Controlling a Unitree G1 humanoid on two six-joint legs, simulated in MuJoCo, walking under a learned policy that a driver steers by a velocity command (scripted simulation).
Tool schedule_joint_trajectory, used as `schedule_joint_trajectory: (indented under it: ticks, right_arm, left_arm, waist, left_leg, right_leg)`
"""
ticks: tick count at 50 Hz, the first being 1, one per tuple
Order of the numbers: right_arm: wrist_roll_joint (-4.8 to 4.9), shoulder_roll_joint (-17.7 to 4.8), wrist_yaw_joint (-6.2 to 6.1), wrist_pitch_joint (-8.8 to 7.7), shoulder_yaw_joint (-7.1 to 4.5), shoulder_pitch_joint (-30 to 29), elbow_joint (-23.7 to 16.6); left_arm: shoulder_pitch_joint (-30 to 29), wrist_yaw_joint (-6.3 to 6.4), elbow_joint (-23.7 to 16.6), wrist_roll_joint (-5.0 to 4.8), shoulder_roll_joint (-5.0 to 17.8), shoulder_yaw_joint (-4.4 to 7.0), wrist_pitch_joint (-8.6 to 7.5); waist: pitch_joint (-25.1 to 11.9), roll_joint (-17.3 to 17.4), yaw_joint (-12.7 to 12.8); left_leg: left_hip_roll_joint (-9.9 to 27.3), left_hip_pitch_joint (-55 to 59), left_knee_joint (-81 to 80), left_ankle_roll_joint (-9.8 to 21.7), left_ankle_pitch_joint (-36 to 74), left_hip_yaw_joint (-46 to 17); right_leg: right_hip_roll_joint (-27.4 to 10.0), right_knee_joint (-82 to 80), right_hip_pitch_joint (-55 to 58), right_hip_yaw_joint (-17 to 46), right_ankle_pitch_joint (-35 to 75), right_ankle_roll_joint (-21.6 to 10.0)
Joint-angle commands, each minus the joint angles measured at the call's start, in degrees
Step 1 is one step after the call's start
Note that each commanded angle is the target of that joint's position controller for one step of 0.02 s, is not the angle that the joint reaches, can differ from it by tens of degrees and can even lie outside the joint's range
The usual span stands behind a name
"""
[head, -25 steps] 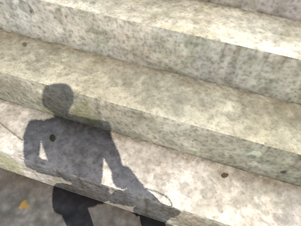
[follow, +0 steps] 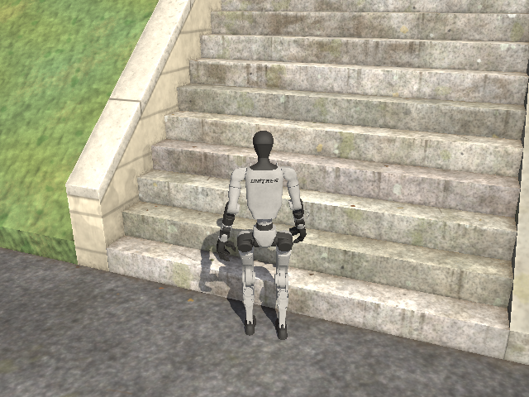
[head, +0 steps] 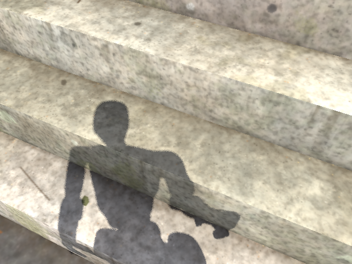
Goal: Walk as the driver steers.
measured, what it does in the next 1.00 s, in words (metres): walks backwards, turning right: right foot, then left foot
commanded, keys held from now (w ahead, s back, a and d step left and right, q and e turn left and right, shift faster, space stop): e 0.86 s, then no key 0.14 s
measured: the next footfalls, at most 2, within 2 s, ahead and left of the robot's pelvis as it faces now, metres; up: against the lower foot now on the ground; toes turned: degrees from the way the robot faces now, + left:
right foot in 0.36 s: -0.04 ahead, -0.09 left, +0.00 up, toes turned -15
left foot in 0.86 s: -0.02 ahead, +0.09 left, +0.00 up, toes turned -35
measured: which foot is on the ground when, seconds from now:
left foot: down 0.00-0.36, up 0.38-0.84, down 0.86-1.00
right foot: up 0.00-0.34, down 0.36-0.86, up 0.88-1.00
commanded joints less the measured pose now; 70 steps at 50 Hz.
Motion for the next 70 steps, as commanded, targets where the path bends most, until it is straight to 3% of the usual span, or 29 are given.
schedule_joint_trajectory:
  ticks: [1,2,4,10,14,16,17,18,19,20,22,25,33,41,42,43,44,45,46,47,49,53,56,59,61,62,63,65,70]
  right_arm:
    - [0.09,-13.21,-0.77,1.09,-3.47,9.13,-1.36]
    - [0.48,-10.42,-0.86,1.78,-3.16,7.01,-2.51]
    - [0.53,-6.97,-1.21,2.13,-2.26,1.64,-3.6]
    - [-0.06,-8.27,-1.8,2.32,-3.11,2.98,-2.94]
    - [-0.32,-10.85,-1.15,2.98,-4.25,3.22,-2.77]
    - [0.14,-12.14,-1.1,3.81,-4.84,2.43,-2.91]
    - [-0.07,-12.03,-0.97,3.91,-4.98,3.42,-2.57]
    - [-0.43,-9.88,-0.37,4.07,-4.67,5.35,-2.67]
    - [-0.04,-6.43,-1.01,4.19,-3.47,1.43,-6.8]
    - [-0.64,-8.29,-1.23,4.69,-3.72,-2.83,-7.17]
    - [0.68,-8.89,-0.15,4.64,-4.23,2.45,-4.92]
    - [-0.72,-9.9,0.51,4.35,-4.76,4.89,-3.84]
    - [0.66,-9.26,-0.52,4.81,-3.73,1.94,-6.5]
    - [1.77,-9.74,-1.25,3.45,-3.35,8.22,-6.16]
    - [1.59,-10.04,-1.66,3.11,-3.47,10.48,-5.63]
    - [0.93,-13.43,-2.22,2.84,-4.25,10.22,-5.81]
    - [0.05,-17.78,-2.32,3.22,-4.95,6.96,-7.79]
    - [-0.54,-17.97,-1.77,3.57,-5.21,4.06,-8.03]
    - [-0.23,-14.29,-1.22,3.31,-4.38,3.29,-8.03]
    - [0.19,-11.29,-0.73,3.07,-3.68,0.6,-8.15]
    - [0.3,-10.66,-0.69,2.89,-3.48,0.01,-8.37]
    - [0.74,-8.98,-0.34,2.17,-2.43,6.11,-4.44]
    - [0.17,-12.0,0.49,2.71,-3.01,8.22,-2.2]
    - [0.95,-14.79,1.27,2.95,-4.47,8.66,-1.25]
    - [2.09,-10.21,1.93,2.04,-3.5,7.43,-3.4]
    - [2.45,-8.21,1.4,2.36,-3.16,5.15,-4.27]
    - [1.62,-10.42,0.91,3.08,-3.89,4.74,-3.4]
    - [1.22,-10.98,1.04,4.52,-4.99,8.02,-1.54]
    - [0.72,-8.96,2.88,5.89,-4.72,6.21,-2.07]
  left_arm:
    - [1.59,1.34,-6.02,-1.1,3.21,0.94,1.35]
    - [2.67,1.96,-5.0,-0.04,6.42,1.95,2.59]
    - [0.45,1.71,-4.97,1.19,7.79,3.02,4.0]
    - [-3.83,1.03,-6.83,0.98,4.51,2.16,5.43]
    - [-5.43,0.47,-8.45,0.39,5.65,1.84,5.9]
    - [-2.29,-0.13,-7.75,0.36,5.63,1.77,5.53]
    - [-1.68,-0.21,-7.19,0.67,7.26,2.15,5.15]
    - [-0.92,0.03,-7.57,1.41,10.5,2.9,4.7]
    - [-0.42,0.42,-8.83,1.73,18.79,4.75,4.47]
    - [0.31,1.15,-8.15,2.32,17.84,5.05,4.61]
    - [-8.83,1.23,-9.65,0.94,14.01,4.1,5.12]
    - [-10.0,0.91,-10.78,0.01,11.97,3.75,5.08]
    - [-3.36,1.32,-8.97,0.66,13.56,4.4,5.06]
    - [-10.21,-0.31,-9.78,0.93,14.3,4.9,5.67]
    - [-11.34,-0.36,-10.0,0.48,13.71,4.73,5.61]
    - [-10.2,-0.33,-10.3,0.1,11.19,4.07,5.34]
    - [-7.3,-0.25,-10.79,-0.53,7.48,3.17,4.85]
    - [-8.49,0.15,-10.1,1.46,12.86,4.36,4.76]
    - [-8.15,-0.04,-9.68,1.96,14.01,4.78,4.9]
    - [-6.3,-0.4,-8.14,1.98,13.49,4.8,5.25]
    - [-4.3,-1.23,-6.36,1.76,12.39,4.59,5.98]
    - [-8.85,-0.89,-5.97,0.9,7.69,2.35,6.0]
    - [-9.7,1.02,-4.42,0.28,7.51,1.54,6.0]
    - [-5.62,2.5,-2.44,-0.1,9.75,1.98,4.64]
    - [-4.0,3.12,-2.34,1.42,15.17,2.83,3.48]
    - [-7.08,2.61,-1.65,0.31,17.29,3.55,3.85]
    - [-9.35,2.49,-2.96,0.33,13.82,2.85,3.52]
    - [-11.41,2.47,-3.47,0.52,10.88,2.03,3.58]
    - [-10.55,2.82,-3.06,0.81,11.41,1.94,3.65]
  waist:
    - [-12.16,15.65,-5.33]
    - [-9.26,10.22,-4.32]
    - [-3.83,2.75,-1.51]
    - [-7.3,6.11,-2.81]
    - [-8.8,9.62,-4.12]
    - [-8.28,7.81,-2.14]
    - [-5.2,3.95,-2.05]
    - [-3.37,-7.23,-2.0]
    - [1.04,-20.69,-0.92]
    - [2.47,-11.54,0.69]
    - [1.84,-6.0,-5.52]
    - [-4.17,-6.19,-5.06]
    - [-5.71,-8.61,-1.14]
    - [-6.38,-9.55,-4.69]
    - [-6.15,-8.37,-6.25]
    - [-6.06,-2.36,-5.3]
    - [-6.42,9.34,-3.46]
    - [-3.42,7.16,-3.85]
    - [-2.5,4.82,-2.15]
    - [-1.19,3.49,-0.4]
    - [-1.32,6.15,-0.58]
    - [-2.97,6.85,-4.07]
    - [-2.38,10.94,-5.42]
    - [-3.22,8.79,-2.98]
    - [-7.5,-0.64,-3.26]
    - [-3.52,-11.09,-2.96]
    - [-2.18,-10.73,-2.11]
    - [-0.25,-7.52,-4.25]
    - [-0.13,-9.83,-3.45]
  left_leg:
    - [24.68,13.76,-10.0,12.82,28.73,-17.56]
    - [24.42,8.26,-11.93,16.44,26.34,-16.61]
    - [18.66,3.35,-12.25,13.95,19.92,-9.63]
    - [15.9,8.62,-8.53,12.21,20.89,-1.57]
    - [17.69,8.86,-8.14,11.23,12.44,-2.15]
    - [17.05,5.19,-5.61,8.46,6.36,-0.11]
    - [15.83,0.3,-3.19,5.24,-1.22,1.39]
    - [11.17,-7.83,8.05,0.43,-13.02,6.27]
    - [0.12,-19.76,18.89,-3.78,-25.96,7.73]
    - [2.02,-15.75,30.6,-3.81,-23.99,0.6]
    - [1.76,-12.77,32.98,-3.15,-13.81,-1.53]
    - [-0.15,-13.02,36.56,-3.22,-10.23,-0.9]
    - [-1.12,-12.43,22.34,-3.2,-14.97,-2.44]
    - [-4.2,6.94,-0.39,-0.2,-12.59,-2.84]
    - [-3.03,12.95,-8.51,0.47,-7.73,-2.9]
    - [4.82,18.71,-14.71,2.34,-8.92,-9.66]
    - [19.84,20.58,-18.39,7.65,-8.51,-24.82]
    - [24.49,7.48,-18.49,13.89,-1.7,-25.56]
    - [22.64,3.06,-17.13,14.88,4.06,-22.74]
    - [17.98,1.86,-15.49,12.98,6.63,-16.4]
    - [12.32,5.59,-12.76,10.26,11.4,-9.67]
    - [11.66,13.48,-10.45,10.49,17.59,-9.82]
    - [10.37,14.17,-9.24,9.22,16.5,-12.97]
    - [9.85,10.59,-4.74,5.74,23.04,-15.67]
    - [5.42,-1.32,2.07,1.62,7.85,-11.57]
    - [-1.37,-4.71,6.17,0.62,-11.75,-3.32]
    - [-1.24,-4.74,18.14,0.21,-21.31,-1.71]
    - [-0.52,-5.5,31.29,0.02,-22.43,-1.16]
    - [1.16,-6.71,25.02,-1.8,-18.78,0.72]
  right_leg:
    - [1.71,22.31,-9.73,-2.54,-22.43,0.04]
    - [-0.27,34.74,-9.27,-3.24,-24.38,1.2]
    - [-3.59,39.62,-11.27,-0.88,-17.33,2.14]
    - [-3.63,27.37,-9.08,-3.82,-15.31,4.12]
    - [-2.87,15.32,-2.65,-6.56,-15.4,2.11]
    - [-1.87,3.95,3.76,-8.42,-8.97,-0.03]
    - [-2.21,-3.72,6.32,-5.9,-5.02,-1.49]
    - [-10.76,-13.97,9.55,7.76,-6.47,-3.75]
    - [-26.2,-16.72,4.94,28.74,11.97,-11.5]
    - [-26.78,-16.22,-1.2,25.87,19.08,-15.91]
    - [-16.76,-13.04,-2.7,14.59,16.5,-12.4]
    - [-13.49,-9.21,4.62,12.2,26.73,-10.9]
    - [-14.59,-7.94,12.16,22.13,23.2,-11.26]
    - [-9.6,-9.23,2.63,28.42,12.82,-6.77]
    - [-7.42,-8.36,-1.57,27.29,7.02,-4.39]
    - [-3.4,-3.28,-8.48,23.43,-4.48,-1.12]
    - [5.3,11.19,-15.82,10.91,-14.56,1.5]
    - [4.9,25.31,-14.62,5.24,-18.37,2.33]
    - [2.48,32.25,-10.85,6.14,-16.16,2.51]
    - [2.36,36.22,-9.92,6.2,-12.69,2.46]
    - [3.1,39.32,-11.65,5.3,-9.38,3.28]
    - [1.72,21.85,-8.51,5.38,-11.48,4.43]
    - [0.66,3.8,-0.77,-1.78,-14.4,3.55]
    - [-0.83,-13.1,8.93,-0.81,4.47,1.54]
    - [-14.24,-11.58,21.23,9.54,13.29,-2.51]
    - [-20.25,-12.1,13.4,13.19,19.59,-8.51]
    - [-23.17,-12.94,10.61,13.82,24.03,-11.99]
    - [-20.85,-11.77,6.66,7.5,30.71,-12.39]
    - [-17.94,-9.6,10.31,1.94,26.25,-10.49]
